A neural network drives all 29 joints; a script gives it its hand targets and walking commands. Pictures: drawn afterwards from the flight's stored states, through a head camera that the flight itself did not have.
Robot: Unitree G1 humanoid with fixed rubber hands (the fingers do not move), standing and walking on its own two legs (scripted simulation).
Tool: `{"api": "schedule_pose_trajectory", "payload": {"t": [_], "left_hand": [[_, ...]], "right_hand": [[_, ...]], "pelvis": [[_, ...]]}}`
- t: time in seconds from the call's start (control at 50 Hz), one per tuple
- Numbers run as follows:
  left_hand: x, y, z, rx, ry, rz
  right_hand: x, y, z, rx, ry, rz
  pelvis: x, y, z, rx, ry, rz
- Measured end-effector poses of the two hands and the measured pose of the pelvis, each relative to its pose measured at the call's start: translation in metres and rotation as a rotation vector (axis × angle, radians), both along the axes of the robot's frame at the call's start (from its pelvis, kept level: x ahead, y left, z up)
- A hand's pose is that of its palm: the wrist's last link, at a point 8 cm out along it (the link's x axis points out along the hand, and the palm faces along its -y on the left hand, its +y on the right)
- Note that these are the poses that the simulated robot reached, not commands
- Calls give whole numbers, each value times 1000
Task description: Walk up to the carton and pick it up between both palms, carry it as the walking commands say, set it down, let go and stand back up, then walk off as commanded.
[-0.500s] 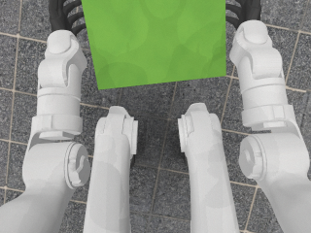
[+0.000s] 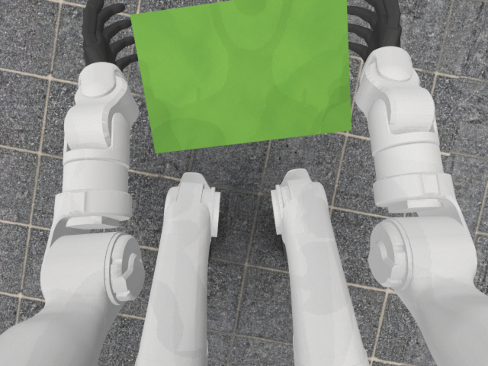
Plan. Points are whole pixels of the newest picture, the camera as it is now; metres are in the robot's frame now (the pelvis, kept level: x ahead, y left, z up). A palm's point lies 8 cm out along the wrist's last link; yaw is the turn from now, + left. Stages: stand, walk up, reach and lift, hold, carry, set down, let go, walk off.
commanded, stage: reach and lift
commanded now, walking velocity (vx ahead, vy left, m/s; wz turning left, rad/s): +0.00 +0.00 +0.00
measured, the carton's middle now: (245, 81) +0.50 -0.01 -0.19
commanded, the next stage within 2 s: none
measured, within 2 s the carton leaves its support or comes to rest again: neither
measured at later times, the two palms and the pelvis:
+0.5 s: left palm (71, 58) +0.48 +0.18 -0.02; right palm (412, 36) +0.49 -0.18 -0.02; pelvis +0.00 +0.00 +0.06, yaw +0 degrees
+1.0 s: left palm (6, 45) +0.47 +0.18 +0.06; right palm (459, 15) +0.48 -0.17 +0.06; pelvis +0.01 +0.00 +0.12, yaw +0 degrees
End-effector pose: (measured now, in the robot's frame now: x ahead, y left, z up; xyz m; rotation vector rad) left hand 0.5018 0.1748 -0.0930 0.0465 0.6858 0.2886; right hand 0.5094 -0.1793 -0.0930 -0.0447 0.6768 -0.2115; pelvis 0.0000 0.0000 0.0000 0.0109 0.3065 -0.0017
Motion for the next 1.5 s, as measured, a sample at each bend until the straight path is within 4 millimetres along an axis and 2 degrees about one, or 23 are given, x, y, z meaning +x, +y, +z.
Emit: {"api": "schedule_pose_trajectory", "payload": {"t": [0.48, 1.5], "left_hand": [[-16, 2, 72, 8, 7, 3], [-54, 10, 227, 53, 35, 7]], "right_hand": [[-15, 2, 74, -17, 2, 7], [-47, 12, 230, -24, 17, 22]], "pelvis": [[0, 5, 56, -14, -76, 0], [15, -1, 187, -5, -244, -7]]}}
